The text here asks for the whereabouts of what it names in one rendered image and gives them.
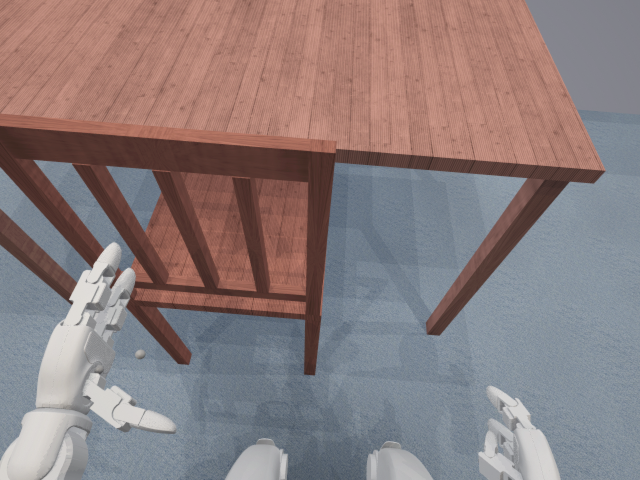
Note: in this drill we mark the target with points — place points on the table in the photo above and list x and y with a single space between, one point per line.
465 86

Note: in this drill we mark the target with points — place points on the chair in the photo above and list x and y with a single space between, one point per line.
240 226

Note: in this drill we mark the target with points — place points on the robot left hand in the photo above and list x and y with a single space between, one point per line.
83 340

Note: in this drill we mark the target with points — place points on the robot right hand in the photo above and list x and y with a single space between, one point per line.
527 454

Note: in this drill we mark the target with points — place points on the robot right thigh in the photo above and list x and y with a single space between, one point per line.
395 464

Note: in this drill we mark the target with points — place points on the right robot shin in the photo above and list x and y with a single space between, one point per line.
390 444

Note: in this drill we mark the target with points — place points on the left robot forearm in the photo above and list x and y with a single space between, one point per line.
51 446

